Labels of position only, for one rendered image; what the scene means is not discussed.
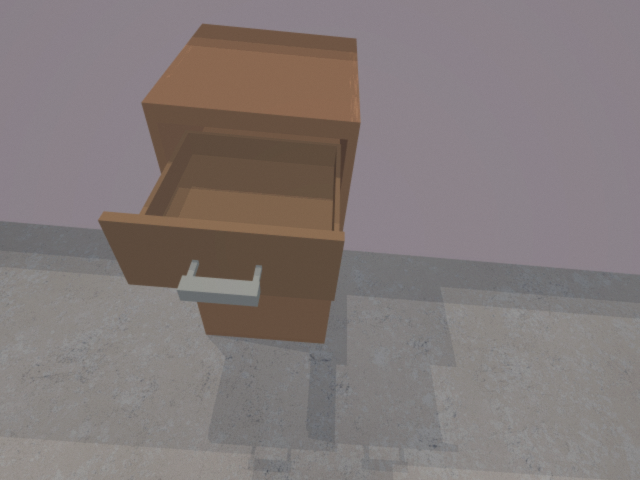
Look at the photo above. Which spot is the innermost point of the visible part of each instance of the drawer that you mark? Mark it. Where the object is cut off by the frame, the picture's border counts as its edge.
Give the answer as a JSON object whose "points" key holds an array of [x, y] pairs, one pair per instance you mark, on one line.
{"points": [[233, 202]]}

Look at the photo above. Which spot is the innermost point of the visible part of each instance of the cabinet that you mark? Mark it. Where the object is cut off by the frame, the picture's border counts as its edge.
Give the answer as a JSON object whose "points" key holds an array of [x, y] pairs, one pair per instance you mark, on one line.
{"points": [[262, 83]]}

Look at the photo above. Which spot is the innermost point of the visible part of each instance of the handle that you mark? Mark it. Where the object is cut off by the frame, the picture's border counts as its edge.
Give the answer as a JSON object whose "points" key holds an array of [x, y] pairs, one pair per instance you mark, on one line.
{"points": [[217, 290]]}

